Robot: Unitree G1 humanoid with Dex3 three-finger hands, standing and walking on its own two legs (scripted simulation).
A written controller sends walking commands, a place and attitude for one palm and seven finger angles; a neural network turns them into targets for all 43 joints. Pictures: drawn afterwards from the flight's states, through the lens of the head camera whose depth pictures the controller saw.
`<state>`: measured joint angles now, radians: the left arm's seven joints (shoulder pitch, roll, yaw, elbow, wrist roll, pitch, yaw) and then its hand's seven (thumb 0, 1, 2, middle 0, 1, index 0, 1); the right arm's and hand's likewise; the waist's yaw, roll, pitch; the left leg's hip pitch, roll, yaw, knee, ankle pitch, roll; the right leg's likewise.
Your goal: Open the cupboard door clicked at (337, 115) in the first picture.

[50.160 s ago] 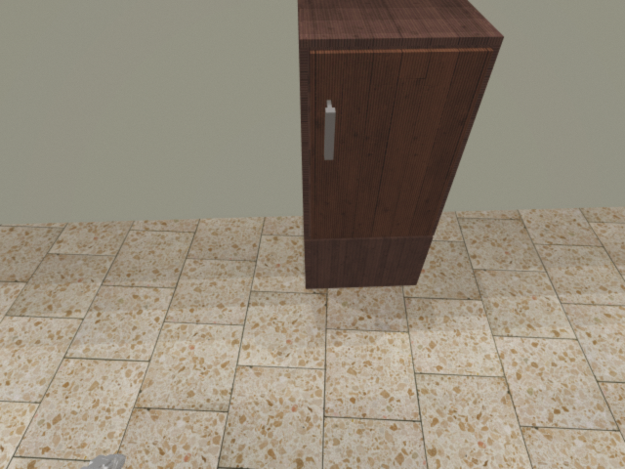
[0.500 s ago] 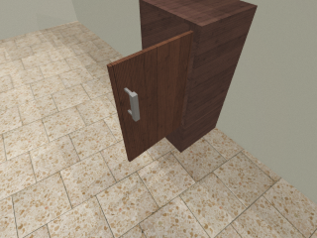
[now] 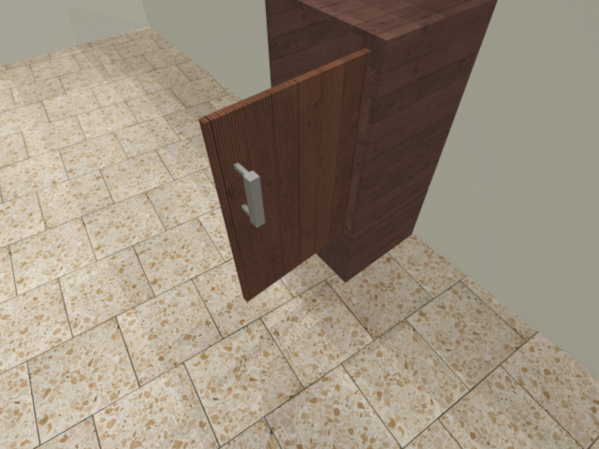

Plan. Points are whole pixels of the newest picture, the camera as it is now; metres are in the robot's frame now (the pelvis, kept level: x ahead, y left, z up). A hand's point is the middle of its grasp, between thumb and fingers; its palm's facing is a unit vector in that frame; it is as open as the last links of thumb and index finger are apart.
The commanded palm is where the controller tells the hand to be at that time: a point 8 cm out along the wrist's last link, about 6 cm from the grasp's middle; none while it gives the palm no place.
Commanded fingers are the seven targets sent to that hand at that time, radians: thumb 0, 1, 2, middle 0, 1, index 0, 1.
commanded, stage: look to check the result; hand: left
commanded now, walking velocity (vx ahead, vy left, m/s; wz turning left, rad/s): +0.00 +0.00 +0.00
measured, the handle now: (248, 195) +0.56 +0.14 -0.03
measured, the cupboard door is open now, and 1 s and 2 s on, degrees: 92 92 92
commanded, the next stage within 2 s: stand and wait in 0.16 s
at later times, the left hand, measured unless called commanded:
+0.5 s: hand out of the picture +0.03 +0.19 -0.17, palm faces +0.03 -0.97 -0.24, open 7.4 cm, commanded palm none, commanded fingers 0.00 0.90 0.90 -0.20 -0.30 -0.20 -0.30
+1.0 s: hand out of the picture +0.03 +0.20 -0.17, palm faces +0.01 -0.97 -0.25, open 7.4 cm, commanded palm none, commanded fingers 0.00 0.90 0.90 -0.20 -0.30 -0.20 -0.30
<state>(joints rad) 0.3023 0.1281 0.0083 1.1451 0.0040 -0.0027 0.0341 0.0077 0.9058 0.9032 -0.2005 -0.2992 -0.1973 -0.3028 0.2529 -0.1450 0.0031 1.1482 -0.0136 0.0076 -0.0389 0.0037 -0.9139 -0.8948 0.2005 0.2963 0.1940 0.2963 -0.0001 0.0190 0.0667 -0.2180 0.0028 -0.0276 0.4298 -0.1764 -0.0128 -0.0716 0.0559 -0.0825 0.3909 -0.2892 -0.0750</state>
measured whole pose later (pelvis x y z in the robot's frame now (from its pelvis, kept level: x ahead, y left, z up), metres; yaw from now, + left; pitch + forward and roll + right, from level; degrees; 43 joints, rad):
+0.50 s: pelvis +0.01 -0.01 +0.00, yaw +0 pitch -2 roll +0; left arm 0.24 0.18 0.02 1.12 0.01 -0.01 0.03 0.01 0.91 0.90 -0.20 -0.30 -0.20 -0.30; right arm 0.21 -0.20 0.00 1.14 -0.01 0.01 -0.04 0.00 -0.91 -0.89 0.20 0.30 0.19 0.30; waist 0.00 0.02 0.07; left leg -0.19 0.01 -0.03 0.41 -0.18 -0.02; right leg -0.04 0.06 -0.08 0.36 -0.29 -0.08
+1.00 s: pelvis +0.01 +0.00 +0.00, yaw -1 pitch -2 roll +0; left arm 0.23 0.20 0.01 1.13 0.00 -0.01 0.03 0.01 0.90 0.90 -0.20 -0.30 -0.20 -0.30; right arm 0.20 -0.21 0.00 1.14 -0.01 0.00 -0.03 0.00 -0.91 -0.89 0.20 0.30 0.20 0.30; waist 0.00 0.01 0.07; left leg -0.18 0.00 -0.02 0.39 -0.18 -0.01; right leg -0.03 0.06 -0.07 0.34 -0.28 -0.07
